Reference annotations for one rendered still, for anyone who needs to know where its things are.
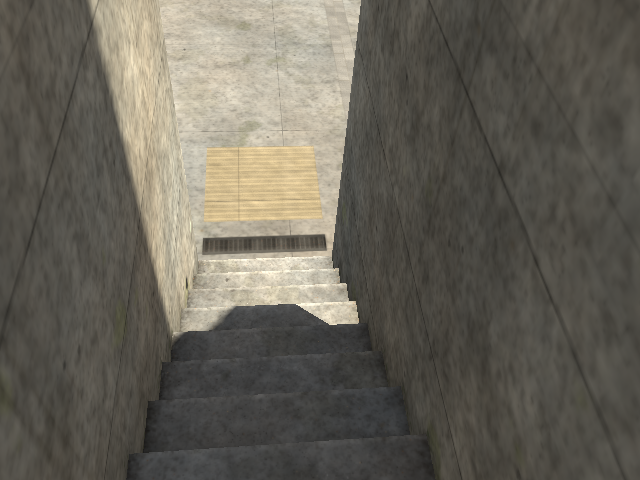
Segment stairs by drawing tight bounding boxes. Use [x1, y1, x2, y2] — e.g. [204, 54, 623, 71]
[126, 256, 436, 480]

